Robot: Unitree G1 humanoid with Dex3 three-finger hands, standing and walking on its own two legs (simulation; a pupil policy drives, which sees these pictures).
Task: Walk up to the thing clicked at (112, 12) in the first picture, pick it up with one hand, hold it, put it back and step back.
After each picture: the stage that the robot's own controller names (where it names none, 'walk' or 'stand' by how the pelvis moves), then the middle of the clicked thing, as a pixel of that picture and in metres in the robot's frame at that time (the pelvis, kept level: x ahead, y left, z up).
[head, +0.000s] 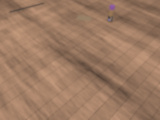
stand; (110, 14) +1.99 -0.39 -0.66
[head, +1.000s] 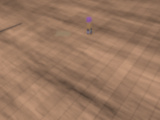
walk; (89, 26) +1.88 +0.05 -0.62
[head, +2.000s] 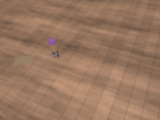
walk; (54, 48) +1.27 +0.41 -0.65
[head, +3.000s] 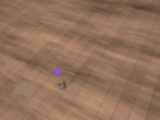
walk; (60, 79) +0.86 +0.31 -0.65
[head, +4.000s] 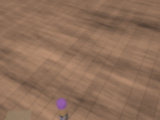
walk; (62, 110) +0.59 +0.21 -0.64
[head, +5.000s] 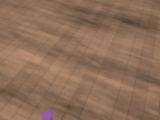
stand; out of the picture +0.46 +0.22 -0.64
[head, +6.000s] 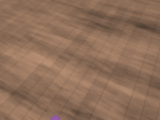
stand; out of the picture +0.44 +0.20 -0.65
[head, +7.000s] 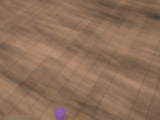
stand; (62, 119) +0.45 +0.19 -0.64
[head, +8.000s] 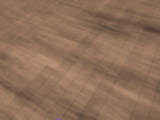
stand; out of the picture +0.43 +0.19 -0.65
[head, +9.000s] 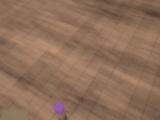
stand; (61, 113) +0.47 +0.19 -0.64
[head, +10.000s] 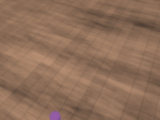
stand; out of the picture +0.47 +0.21 -0.65
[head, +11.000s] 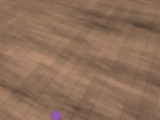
stand; out of the picture +0.49 +0.20 -0.66
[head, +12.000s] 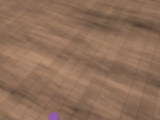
stand; out of the picture +0.47 +0.21 -0.66
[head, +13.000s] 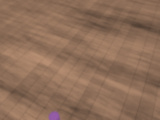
stand; out of the picture +0.48 +0.20 -0.66
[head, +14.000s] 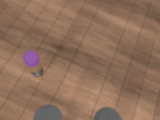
go down; (34, 65) +0.51 +0.23 -0.41
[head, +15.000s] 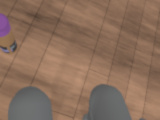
go down; (4, 37) +0.53 +0.29 -0.26
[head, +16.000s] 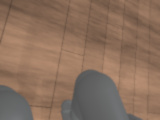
close in; out of the picture +0.50 +0.33 -0.19
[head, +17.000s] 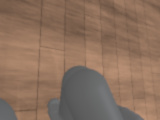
close; out of the picture +0.49 +0.36 -0.17
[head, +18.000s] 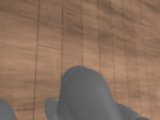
lift; out of the picture +0.47 +0.36 -0.17
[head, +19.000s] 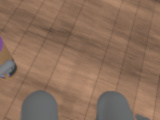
lift; out of the picture +0.39 +0.28 -0.03
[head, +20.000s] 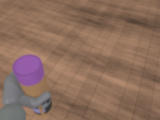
hold; (36, 90) +0.32 +0.16 +0.06
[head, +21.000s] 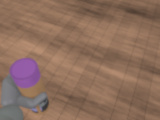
hold; (33, 91) +0.33 +0.17 +0.02
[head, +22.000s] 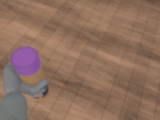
crouch; (34, 78) +0.38 +0.17 -0.01
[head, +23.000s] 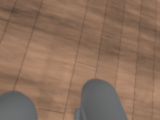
lower; out of the picture +0.52 +0.30 -0.06
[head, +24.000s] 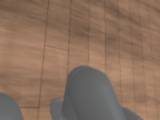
lower; out of the picture +0.45 +0.36 -0.17
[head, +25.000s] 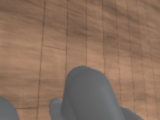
lower; out of the picture +0.46 +0.37 -0.17
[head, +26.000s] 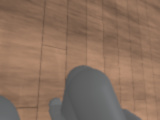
lower; out of the picture +0.46 +0.36 -0.17
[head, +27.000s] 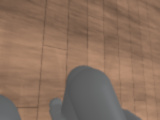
lower; out of the picture +0.46 +0.36 -0.17
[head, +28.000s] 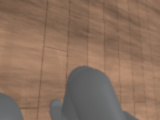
open; out of the picture +0.47 +0.34 -0.18
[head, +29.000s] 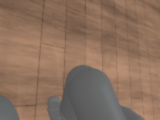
rise; out of the picture +0.46 +0.33 -0.18
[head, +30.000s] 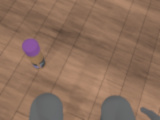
walk; (35, 56) +0.51 +0.25 -0.35
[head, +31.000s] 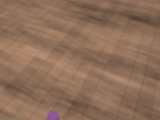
stand; out of the picture +0.45 +0.19 -0.59
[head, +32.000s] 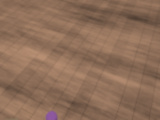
stand; out of the picture +0.45 +0.20 -0.60
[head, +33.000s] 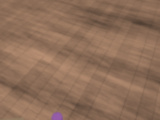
stand; out of the picture +0.46 +0.19 -0.64
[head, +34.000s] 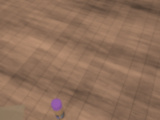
walk; (58, 110) +0.49 +0.19 -0.64
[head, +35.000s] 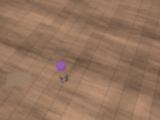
walk; (62, 73) +0.72 +0.19 -0.63
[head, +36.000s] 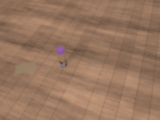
walk; (62, 57) +1.04 +0.28 -0.64
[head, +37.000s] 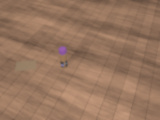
stand; (63, 58) +1.07 +0.22 -0.64
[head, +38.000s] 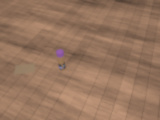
stand; (61, 60) +1.10 +0.24 -0.66
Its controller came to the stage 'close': yes
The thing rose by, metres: 0.67
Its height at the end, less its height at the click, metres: +0.00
